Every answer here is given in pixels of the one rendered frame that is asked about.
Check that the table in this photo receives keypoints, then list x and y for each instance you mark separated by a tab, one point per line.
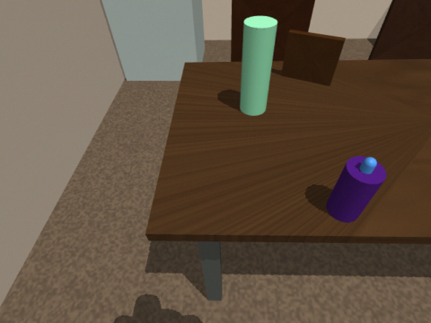
230	177

